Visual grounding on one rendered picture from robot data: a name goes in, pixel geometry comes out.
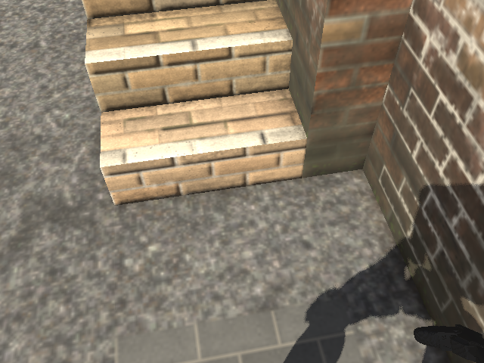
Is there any robot right hand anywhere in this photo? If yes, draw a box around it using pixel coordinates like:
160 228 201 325
414 324 484 363

